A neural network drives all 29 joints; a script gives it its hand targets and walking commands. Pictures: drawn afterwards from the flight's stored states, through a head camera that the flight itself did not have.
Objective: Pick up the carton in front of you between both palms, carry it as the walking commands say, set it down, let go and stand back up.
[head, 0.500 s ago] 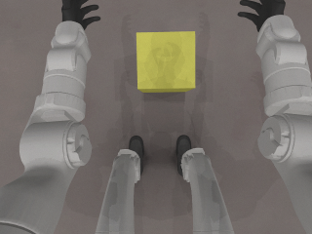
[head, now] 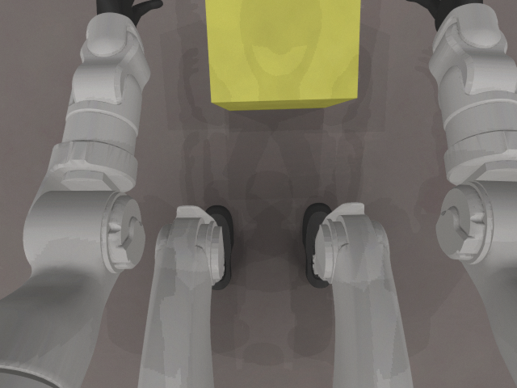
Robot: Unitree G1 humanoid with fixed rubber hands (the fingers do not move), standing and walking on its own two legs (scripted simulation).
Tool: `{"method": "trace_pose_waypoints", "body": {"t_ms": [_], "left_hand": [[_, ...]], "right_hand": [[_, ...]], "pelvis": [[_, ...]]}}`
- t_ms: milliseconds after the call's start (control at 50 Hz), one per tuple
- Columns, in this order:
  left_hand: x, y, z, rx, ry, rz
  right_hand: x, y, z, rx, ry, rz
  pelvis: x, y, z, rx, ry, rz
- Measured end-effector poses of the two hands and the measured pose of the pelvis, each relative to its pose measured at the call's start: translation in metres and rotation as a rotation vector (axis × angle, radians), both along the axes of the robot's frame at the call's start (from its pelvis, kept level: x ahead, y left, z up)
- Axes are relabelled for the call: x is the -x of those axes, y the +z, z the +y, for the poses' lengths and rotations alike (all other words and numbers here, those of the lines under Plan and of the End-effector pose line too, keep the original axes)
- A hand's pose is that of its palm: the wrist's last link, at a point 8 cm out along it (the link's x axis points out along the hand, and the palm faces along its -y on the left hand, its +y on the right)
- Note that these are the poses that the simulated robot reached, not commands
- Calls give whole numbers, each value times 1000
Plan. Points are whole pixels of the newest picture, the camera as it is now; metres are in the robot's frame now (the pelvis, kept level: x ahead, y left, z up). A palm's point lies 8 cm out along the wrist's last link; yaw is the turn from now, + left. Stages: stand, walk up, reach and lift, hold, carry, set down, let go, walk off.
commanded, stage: reach and lift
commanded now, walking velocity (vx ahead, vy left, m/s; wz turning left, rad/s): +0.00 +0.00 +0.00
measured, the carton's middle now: (278, 47) +0.55 -0.03 -0.36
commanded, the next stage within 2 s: none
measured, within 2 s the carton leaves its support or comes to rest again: leaves its support in 1.26 s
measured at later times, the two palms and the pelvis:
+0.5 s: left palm (164, 41) +0.55 +0.15 -0.30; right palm (394, 36) +0.54 -0.21 -0.30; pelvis -0.02 +0.00 -0.11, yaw +0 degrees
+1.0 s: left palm (181, 38) +0.55 +0.12 -0.28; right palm (380, 34) +0.54 -0.18 -0.28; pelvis -0.03 +0.00 -0.11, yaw +0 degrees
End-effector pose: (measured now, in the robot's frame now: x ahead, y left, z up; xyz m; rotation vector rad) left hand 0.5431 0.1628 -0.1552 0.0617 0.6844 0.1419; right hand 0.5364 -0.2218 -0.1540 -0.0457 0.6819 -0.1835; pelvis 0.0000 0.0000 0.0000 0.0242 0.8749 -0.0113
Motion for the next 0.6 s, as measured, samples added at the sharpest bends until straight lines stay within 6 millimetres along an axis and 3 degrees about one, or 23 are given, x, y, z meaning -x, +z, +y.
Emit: {"method": "trace_pose_waypoints", "body": {"t_ms": [180,400,480,600], "left_hand": [[0,-65,-3,16,7,19],[-1,-132,-8,22,-5,57],[-4,-140,-9,22,-15,40],[-11,-131,-16,24,-31,18]], "right_hand": [[-3,-66,8,-11,4,17],[-4,-133,12,-9,23,57],[-5,-142,14,-10,20,47],[-9,-132,15,-19,18,20]], "pelvis": [[25,-68,-1,1,4,-137],[27,-106,-4,0,9,-232],[22,-113,-5,1,8,-254],[17,-117,-3,4,6,-253]]}}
